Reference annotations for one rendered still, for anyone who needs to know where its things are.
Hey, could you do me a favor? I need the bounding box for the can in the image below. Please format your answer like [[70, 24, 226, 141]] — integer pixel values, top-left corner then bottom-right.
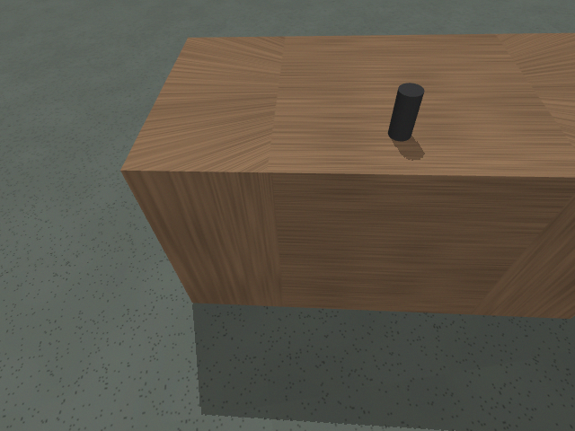
[[388, 83, 424, 141]]

